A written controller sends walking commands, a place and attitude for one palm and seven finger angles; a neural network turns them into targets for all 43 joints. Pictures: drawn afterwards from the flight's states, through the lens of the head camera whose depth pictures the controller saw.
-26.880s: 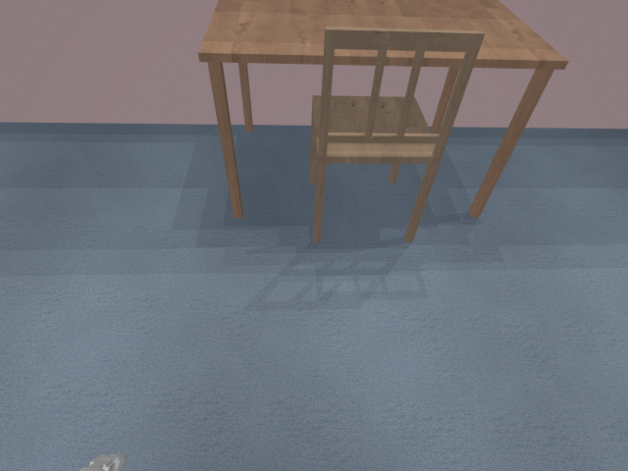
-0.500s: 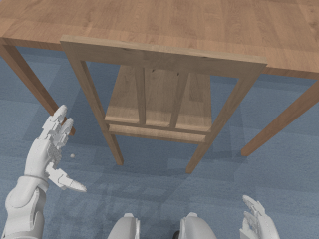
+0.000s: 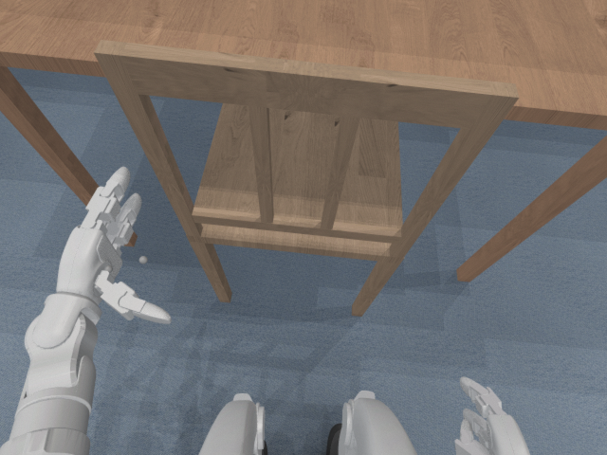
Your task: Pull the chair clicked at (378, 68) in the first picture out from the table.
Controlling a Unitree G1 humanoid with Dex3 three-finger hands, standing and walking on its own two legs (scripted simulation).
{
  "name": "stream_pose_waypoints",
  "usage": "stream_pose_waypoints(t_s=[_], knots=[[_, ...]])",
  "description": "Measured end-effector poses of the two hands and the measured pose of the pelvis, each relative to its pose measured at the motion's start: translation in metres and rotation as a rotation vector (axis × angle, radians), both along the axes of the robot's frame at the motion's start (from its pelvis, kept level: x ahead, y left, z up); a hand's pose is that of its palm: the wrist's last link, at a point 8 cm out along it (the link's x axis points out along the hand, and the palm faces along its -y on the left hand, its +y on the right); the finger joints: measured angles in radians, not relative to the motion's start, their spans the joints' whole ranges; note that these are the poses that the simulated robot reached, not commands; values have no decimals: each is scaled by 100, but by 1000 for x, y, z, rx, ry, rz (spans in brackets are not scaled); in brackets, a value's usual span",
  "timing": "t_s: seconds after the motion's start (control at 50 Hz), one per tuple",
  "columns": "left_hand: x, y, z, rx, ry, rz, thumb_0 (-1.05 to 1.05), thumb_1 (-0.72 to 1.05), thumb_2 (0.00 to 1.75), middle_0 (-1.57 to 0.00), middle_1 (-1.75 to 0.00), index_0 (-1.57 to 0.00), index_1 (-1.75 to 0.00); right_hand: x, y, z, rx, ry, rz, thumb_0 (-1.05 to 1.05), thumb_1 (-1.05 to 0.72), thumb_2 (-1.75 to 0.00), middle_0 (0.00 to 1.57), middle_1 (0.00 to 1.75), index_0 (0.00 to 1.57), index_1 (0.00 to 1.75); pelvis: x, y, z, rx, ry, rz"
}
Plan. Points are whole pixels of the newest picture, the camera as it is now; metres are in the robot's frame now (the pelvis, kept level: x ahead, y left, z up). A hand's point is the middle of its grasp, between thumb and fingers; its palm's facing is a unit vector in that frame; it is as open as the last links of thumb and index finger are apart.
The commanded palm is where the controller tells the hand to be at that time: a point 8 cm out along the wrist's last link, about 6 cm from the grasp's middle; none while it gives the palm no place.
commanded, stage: aim the fingers beside a spindle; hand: left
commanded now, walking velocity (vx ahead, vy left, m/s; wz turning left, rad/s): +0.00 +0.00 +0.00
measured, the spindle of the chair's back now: (263, 172) +0.50 +0.07 +0.00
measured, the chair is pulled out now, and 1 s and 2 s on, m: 0.00 0.00 0.00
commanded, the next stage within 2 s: push the fingers through the gap in 0.80 s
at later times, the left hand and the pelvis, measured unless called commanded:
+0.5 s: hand (149, 253) +0.36 +0.21 +0.01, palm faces -0.07 -1.00 -0.05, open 16.9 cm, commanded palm +0.34 +0.26 +0.01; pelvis +0.00 +0.00 +0.00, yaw +0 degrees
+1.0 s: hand (156, 253) +0.36 +0.20 +0.01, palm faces -0.08 -1.00 -0.05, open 16.9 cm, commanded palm +0.35 +0.25 +0.01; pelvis +0.00 +0.00 -0.01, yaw +0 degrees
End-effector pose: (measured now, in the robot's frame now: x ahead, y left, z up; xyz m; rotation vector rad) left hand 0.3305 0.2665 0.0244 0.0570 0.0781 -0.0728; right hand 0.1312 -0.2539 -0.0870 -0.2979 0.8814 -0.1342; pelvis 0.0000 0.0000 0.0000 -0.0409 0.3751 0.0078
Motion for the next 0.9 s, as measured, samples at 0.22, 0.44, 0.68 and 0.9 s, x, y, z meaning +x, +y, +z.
stream_pose_waypoints(t_s=[0.22, 0.44, 0.68, 0.9], knots=[[19, 1, -10, -3, 11, 7, -2, -50, 30, -6, -8, -6, -8, -18, -4, -10, -5, 66, -21, 1, -90, -90, 20, 30, 20, 30, -3, 0, -6, -2, 22, -6], [16, 3, -8, -1, 10, 4, -2, -50, 30, -6, -8, -6, -8, -25, -2, -9, 5, 92, -38, 1, -90, -90, 20, 30, 20, 30, -1, 3, -3, -2, 24, -9], [12, -5, -8, 5, -17, 7, -2, -50, 30, -6, -9, -6, -8, -11, 2, -7, 5, 63, -17, 1, -90, -90, 20, 30, 20, 30, -1, 3, -4, -3, 18, -5], [10, -6, -9, -2, -2, -6, -2, -50, 30, -6, -8, -6, -8, -6, 2, -9, 10, 53, -11, 1, -90, -90, 20, 30, 20, 30, -1, 2, -4, -4, 20, -2]])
